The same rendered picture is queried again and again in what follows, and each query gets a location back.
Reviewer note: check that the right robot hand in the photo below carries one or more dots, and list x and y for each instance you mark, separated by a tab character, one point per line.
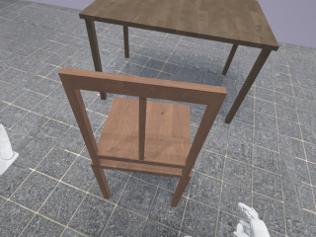
256	228

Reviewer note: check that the table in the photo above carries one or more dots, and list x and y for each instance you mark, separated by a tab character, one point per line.
239	22

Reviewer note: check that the left robot hand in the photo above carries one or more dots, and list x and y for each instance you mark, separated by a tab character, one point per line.
7	155

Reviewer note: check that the chair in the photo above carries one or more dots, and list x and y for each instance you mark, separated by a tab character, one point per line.
141	136

